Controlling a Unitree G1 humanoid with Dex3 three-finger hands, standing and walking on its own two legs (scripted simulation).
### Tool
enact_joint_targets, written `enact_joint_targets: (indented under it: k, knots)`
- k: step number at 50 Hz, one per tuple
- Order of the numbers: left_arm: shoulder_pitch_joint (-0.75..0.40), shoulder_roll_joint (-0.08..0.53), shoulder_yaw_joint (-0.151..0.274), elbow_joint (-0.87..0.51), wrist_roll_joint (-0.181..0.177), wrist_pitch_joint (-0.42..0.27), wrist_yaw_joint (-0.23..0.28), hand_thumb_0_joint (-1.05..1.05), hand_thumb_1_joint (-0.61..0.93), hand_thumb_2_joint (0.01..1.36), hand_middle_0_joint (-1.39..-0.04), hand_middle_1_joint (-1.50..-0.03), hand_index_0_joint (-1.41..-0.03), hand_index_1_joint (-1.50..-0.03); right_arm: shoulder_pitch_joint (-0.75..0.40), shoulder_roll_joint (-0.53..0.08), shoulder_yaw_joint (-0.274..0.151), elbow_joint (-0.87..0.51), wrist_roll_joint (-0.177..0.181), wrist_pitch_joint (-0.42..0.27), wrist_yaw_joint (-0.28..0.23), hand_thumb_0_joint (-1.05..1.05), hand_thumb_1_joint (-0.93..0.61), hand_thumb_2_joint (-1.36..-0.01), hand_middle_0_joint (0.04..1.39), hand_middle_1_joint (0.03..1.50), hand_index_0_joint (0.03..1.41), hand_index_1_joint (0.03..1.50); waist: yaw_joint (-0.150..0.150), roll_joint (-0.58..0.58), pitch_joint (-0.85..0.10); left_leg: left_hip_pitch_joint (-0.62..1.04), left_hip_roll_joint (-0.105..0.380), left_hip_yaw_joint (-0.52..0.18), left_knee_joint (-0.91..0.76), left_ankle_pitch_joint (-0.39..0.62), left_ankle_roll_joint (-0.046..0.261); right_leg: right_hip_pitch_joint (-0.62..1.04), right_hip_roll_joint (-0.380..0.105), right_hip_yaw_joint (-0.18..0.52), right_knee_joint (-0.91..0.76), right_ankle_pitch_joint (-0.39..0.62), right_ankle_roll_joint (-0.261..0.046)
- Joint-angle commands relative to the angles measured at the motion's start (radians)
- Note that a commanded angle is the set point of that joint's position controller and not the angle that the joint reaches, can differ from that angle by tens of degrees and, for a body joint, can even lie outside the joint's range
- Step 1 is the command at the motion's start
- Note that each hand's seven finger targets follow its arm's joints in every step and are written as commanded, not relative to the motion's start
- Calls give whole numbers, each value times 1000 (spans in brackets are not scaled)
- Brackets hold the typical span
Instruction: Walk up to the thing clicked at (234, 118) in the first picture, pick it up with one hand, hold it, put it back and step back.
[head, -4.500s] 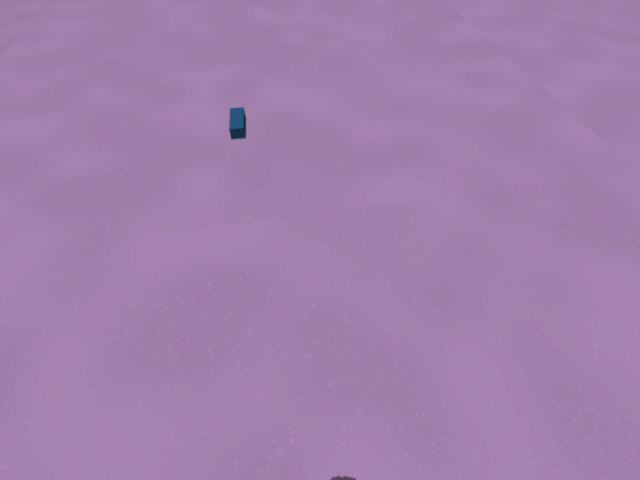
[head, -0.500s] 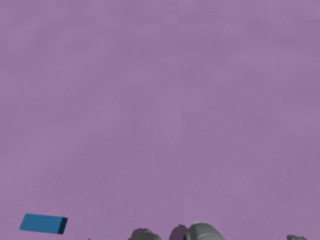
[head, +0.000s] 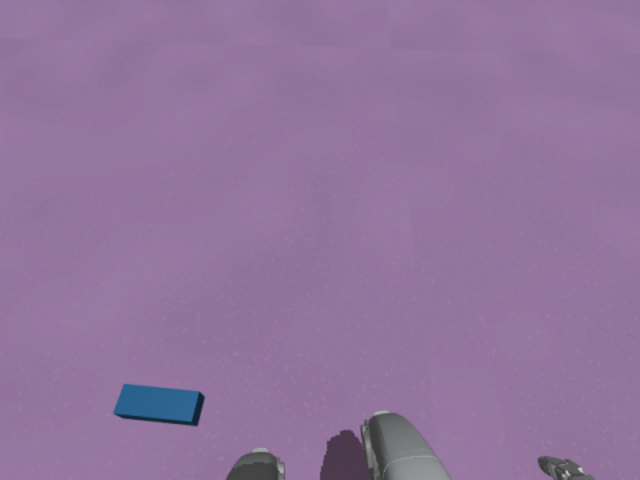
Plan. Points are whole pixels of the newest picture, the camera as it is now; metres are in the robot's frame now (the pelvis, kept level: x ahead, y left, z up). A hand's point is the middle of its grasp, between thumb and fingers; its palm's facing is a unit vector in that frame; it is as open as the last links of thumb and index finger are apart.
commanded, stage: walk up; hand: left
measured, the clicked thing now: (160, 404) +0.39 +0.44 -0.69
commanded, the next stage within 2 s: none
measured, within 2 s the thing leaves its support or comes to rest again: neither
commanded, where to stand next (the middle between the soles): -0.03 +0.18 m, yaw -8 degrees
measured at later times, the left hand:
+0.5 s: hand out of the picture -0.02 +0.53 -0.10, palm faces -0.01 -0.79 -0.62, open 7.4 cm
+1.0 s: hand out of the picture +0.01 +0.50 -0.13, palm faces -0.24 -0.92 -0.31, open 7.4 cm
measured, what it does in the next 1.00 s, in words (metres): steps to the left: right foot, then left foot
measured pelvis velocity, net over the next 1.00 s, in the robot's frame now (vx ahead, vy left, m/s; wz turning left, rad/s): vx -0.11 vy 0.25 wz -0.19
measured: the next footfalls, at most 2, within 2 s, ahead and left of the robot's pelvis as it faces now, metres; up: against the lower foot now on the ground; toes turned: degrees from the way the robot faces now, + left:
right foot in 0.12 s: +0.03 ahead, -0.03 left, +0.00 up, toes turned -6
left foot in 0.50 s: -0.09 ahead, +0.38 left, +0.00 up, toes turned -5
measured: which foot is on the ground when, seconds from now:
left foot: down 0.00-0.14, up 0.16-0.48, down 0.50-1.00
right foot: up 0.00-0.10, down 0.12-0.52, up 0.54-1.00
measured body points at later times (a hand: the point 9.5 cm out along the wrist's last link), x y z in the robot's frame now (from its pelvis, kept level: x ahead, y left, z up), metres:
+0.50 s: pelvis -0.12 +0.21 -0.01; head -0.09 +0.17 +0.44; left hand -0.02 +0.57 -0.06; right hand -0.04 -0.14 -0.13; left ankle -0.13 +0.39 -0.70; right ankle -0.01 -0.02 -0.69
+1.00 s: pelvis -0.11 +0.25 +0.03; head -0.05 +0.27 +0.48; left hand +0.03 +0.54 -0.11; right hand -0.17 -0.09 -0.05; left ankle -0.13 +0.39 -0.69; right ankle -0.08 +0.09 -0.66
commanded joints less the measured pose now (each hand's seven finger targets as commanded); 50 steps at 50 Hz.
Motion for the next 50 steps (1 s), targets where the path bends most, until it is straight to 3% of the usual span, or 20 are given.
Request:
enact_joint_targets:
  k: [1, 3, 5, 6, 7, 9, 10, 13, 17, 22, 24, 25, 26, 27, 28, 31, 33, 39, 44, 50]
  knots:
    - [129, 117, 28, -58, -20, -32, -2, 0, 900, 900, -200, -300, -200, -300, -43, -295, -101, -117, -2, -47, -26, 0, -900, -900, 200, 300, 200, 300, 5, 325, -160, 236, 150, -229, -299, 620, 255, 34, -42, -75, -184, -30, 15]
    - [167, 110, 23, -66, -21, -41, 2, 0, 900, 900, -200, -300, -200, -300, -49, -257, -91, -143, -8, -34, -25, 0, -900, -900, 200, 300, 200, 300, 20, 263, -183, 217, 146, -177, -243, 748, 266, 155, -55, -65, -403, 19, 4]
    - [294, 128, 34, -31, -3, -50, 13, 0, 900, 900, -200, -300, -200, -300, -92, -216, -73, -160, 10, -17, -17, 0, -900, -900, 200, 300, 200, 300, 104, 122, -221, 93, 59, -92, -82, 596, 172, 441, -80, -35, -817, 336, 9]
    - [305, 199, 56, -35, 15, -51, 20, 0, 900, 900, -200, -300, -200, -300, -34, -180, -63, -153, 29, -14, -13, 0, -900, -900, 200, 300, 200, 300, 101, -22, -253, -70, -4, -75, 30, 421, 107, 647, -151, 124, -804, 496, 15]
    - [274, 251, 73, -69, 31, -47, 24, 0, 900, 900, -200, -300, -200, -300, 41, -147, -51, -145, 31, -13, -17, 0, -900, -900, 200, 300, 200, 300, 66, -203, -288, -322, -73, -76, 161, -130, 50, 819, -369, 425, -727, 709, -48]
    - [148, 284, 77, -141, 41, -38, 27, 0, 900, 900, -200, -300, -200, -300, 63, -234, -88, -143, 12, 8, -39, 0, -900, -900, 200, 300, 200, 300, 47, -132, -306, -279, -50, -182, 362, -181, 56, 610, -545, 556, -761, 725, -224]
    - [99, 264, 77, -148, 35, -43, 25, 0, 900, 900, -200, -300, -200, -300, 23, -269, -104, -138, 9, 8, -41, 0, -900, -900, 200, 300, 200, 300, 44, -80, -249, -249, -40, -245, 467, -145, 39, 475, -534, 535, -801, 572, -260]
    - [41, 215, 64, -162, 35, -45, 17, 0, 900, 900, -200, -300, -200, -300, 15, -285, -124, -109, 18, 6, -18, 0, -900, -900, 200, 300, 200, 300, 20, -89, -101, -167, -93, -206, 541, 1, 4, 213, -381, 297, -803, 306, -204]
    - [83, 203, 77, -144, 37, -41, 6, 0, 900, 900, -200, -300, -200, -300, 50, -264, -121, -71, 16, 12, -4, 0, -900, -900, 200, 300, 200, 300, 51, -139, -104, -163, -110, -151, 524, 74, -22, 233, -296, 203, -803, 33, -152]
    - [-46, 219, 78, -152, 84, -11, -28, 0, 900, 900, -200, -300, -200, -300, 142, -236, -108, 26, 69, -16, -1, 0, -900, -900, 200, 300, 200, 300, 31, -390, -199, 152, -37, 82, -95, -123, -18, 196, -209, 79, -774, -152, -86]
    - [-31, 191, 72, -127, 72, 15, -42, 0, 900, 900, -200, -300, -200, -300, 254, -237, -114, 99, 59, -42, -22, 0, -900, -900, 200, 300, 200, 300, -23, -204, -219, 324, -54, 100, -386, 1, -10, 111, -171, 52, -509, -199, -61]
    - [3, 107, 52, -113, 62, 26, -43, 0, 900, 900, -200, -300, -200, -300, 267, -261, -115, 115, 32, -59, -35, 0, -900, -900, 200, 300, 200, 300, -36, -13, -130, 311, -68, -14, -420, -99, 5, -29, -102, 54, -289, -192, -28]
    - [41, 14, 17, -111, 46, 27, -42, 0, 900, 900, -200, -300, -200, -300, 205, -313, -106, 87, 18, -69, -44, 0, -900, -900, 200, 300, 200, 300, -2, 210, -50, 166, 104, -354, -547, -447, 47, -198, -9, 25, -66, -179, 0]
    - [-90, 82, 32, -136, 45, 16, -28, 0, 900, 900, -200, -300, -200, -300, 86, -446, -117, 65, 37, -74, -41, 0, -900, -900, 200, 300, 200, 300, -22, 253, 69, -88, 318, -710, -778, -599, 166, -214, 3, 130, -68, -62, 16]
    - [-178, 142, 38, -128, 52, 2, -36, 0, 900, 900, -200, -300, -200, -300, -84, -464, -108, 53, 43, -85, -44, 0, -900, -900, 200, 300, 200, 300, 16, 207, 182, -289, 415, -857, -866, -746, 276, -86, -68, 162, -46, -4, 26]
    - [11, 135, 47, 13, 9, 4, -80, 0, 900, 900, -200, -300, -200, -300, -117, -329, -67, 85, 26, -143, -70, 0, -900, -900, 200, 300, 200, 300, 86, 55, 123, -38, 166, -383, -638, -286, 95, -66, -25, 186, -93, 177, 30]
    - [57, 131, 48, 47, 15, 27, -96, 0, 900, 900, -200, -300, -200, -300, -37, -338, -72, 138, 39, -166, -76, 0, -900, -900, 200, 300, 200, 300, 67, 107, 83, 66, 166, -362, -638, -258, 63, -31, -15, 168, -114, 197, 35]
    - [-46, 122, 46, -13, 43, 32, -136, 0, 900, 900, -200, -300, -200, -300, 128, -319, -81, 190, 42, -196, -94, 0, -900, -900, 200, 300, 200, 300, -6, 130, -48, 434, 217, -314, -606, -18, 142, -107, -26, 181, -236, 161, 53]
    - [-132, 78, 22, -61, 38, 15, -141, 0, 900, 900, -200, -300, -200, -300, 236, -295, -82, 199, 50, -203, -106, 0, -900, -900, 200, 300, 200, 300, -55, 146, -120, 653, 246, -196, -469, 692, 179, -134, -50, 100, -334, 68, 43]
    - [-91, 32, 6, -37, 18, 9, -153, 0, 900, 900, -200, -300, -200, -300, 107, -300, -60, 142, 57, -183, -98, 0, -900, -900, 200, 300, 200, 300, 10, 207, -105, 362, 190, -4, -411, 750, 177, 205, -66, -71, -552, 177, 8]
